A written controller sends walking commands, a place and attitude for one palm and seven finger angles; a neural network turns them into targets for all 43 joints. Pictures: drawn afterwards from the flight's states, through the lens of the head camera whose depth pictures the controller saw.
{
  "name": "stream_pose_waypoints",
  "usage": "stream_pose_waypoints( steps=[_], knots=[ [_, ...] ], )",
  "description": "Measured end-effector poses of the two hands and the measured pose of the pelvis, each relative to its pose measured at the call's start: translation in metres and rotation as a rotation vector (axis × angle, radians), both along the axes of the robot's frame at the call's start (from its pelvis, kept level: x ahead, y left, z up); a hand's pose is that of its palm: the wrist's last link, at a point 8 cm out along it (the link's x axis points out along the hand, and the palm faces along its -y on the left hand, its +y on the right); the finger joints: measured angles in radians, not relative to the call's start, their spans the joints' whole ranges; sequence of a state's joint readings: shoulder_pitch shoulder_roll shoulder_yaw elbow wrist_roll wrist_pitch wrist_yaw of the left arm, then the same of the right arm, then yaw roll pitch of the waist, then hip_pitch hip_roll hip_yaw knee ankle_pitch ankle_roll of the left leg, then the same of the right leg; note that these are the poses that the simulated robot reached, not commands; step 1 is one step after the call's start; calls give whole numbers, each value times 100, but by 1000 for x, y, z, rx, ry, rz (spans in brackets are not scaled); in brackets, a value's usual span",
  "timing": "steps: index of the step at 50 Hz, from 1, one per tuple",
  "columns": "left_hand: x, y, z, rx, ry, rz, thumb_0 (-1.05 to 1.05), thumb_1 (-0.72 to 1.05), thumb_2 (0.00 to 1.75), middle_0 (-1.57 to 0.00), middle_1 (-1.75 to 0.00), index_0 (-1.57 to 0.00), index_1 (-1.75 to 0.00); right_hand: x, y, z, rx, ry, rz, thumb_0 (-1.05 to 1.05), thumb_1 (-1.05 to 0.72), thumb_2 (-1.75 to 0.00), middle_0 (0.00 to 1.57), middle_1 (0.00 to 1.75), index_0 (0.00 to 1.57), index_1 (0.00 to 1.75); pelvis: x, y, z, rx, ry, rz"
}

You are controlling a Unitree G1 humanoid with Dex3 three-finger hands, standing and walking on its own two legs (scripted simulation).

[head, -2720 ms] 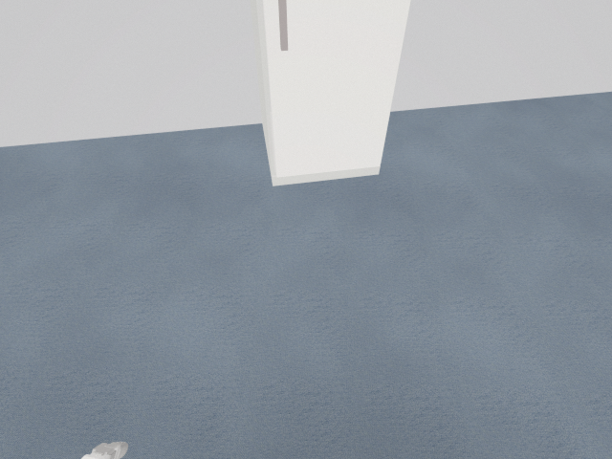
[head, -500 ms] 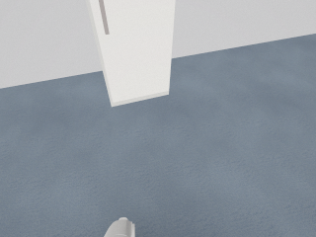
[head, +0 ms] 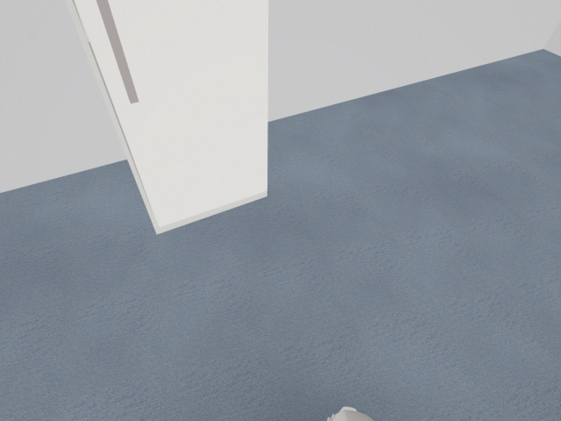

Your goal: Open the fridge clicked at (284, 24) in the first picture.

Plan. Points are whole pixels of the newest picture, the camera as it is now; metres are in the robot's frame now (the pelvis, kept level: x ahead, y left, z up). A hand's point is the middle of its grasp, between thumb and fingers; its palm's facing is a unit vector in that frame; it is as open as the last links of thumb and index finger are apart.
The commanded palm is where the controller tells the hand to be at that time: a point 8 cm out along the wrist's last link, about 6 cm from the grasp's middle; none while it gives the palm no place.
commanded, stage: walk to a spot facing it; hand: left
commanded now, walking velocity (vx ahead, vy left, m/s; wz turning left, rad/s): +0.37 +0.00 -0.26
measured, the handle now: (111, 31) +0.95 +0.49 +0.12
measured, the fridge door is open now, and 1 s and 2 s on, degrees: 0 0 0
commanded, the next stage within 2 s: turn to face it in 0.52 s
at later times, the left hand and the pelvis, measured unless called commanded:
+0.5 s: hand (194, 388) +0.21 +0.16 -0.19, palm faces -0.01 -0.99 -0.17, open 7.2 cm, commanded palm none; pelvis +0.22 -0.02 -0.01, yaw -4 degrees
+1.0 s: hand (217, 252) +0.49 +0.16 -0.17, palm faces +0.04 -0.97 -0.23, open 7.3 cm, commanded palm none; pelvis +0.37 -0.02 -0.01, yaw +2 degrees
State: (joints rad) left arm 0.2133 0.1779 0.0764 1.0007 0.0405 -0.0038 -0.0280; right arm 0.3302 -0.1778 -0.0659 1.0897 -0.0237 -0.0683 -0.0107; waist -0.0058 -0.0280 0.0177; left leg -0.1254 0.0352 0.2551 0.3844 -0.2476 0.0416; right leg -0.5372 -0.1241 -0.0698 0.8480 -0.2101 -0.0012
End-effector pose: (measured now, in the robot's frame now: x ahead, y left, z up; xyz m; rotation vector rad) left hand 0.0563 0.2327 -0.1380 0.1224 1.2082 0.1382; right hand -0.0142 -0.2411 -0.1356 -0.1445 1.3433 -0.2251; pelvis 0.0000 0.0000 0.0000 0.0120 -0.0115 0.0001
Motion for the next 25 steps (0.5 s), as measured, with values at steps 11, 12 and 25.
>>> stream_pose_waypoints(
  steps=[11,12,25],
  knots=[
    [163,-48,-5,25,-111,-138,1,91,90,-20,-29,-20,-30,5,-1,-24,110,233,-142,1,-91,-90,20,30,20,29,101,-38,-19,-9,-6,-52],
    [165,-51,-4,22,-106,-129,1,91,90,-20,-29,-20,-30,18,-3,-23,112,230,-138,1,-91,-90,20,30,20,29,108,-40,-17,-12,-9,-54],
    [152,-22,-19,0,188,-15,0,93,90,-20,-29,-21,-30,273,-28,1,-4,-123,-2,2,-94,-90,20,30,20,29,222,-21,-8,-51,-3,-62]
  ],
)
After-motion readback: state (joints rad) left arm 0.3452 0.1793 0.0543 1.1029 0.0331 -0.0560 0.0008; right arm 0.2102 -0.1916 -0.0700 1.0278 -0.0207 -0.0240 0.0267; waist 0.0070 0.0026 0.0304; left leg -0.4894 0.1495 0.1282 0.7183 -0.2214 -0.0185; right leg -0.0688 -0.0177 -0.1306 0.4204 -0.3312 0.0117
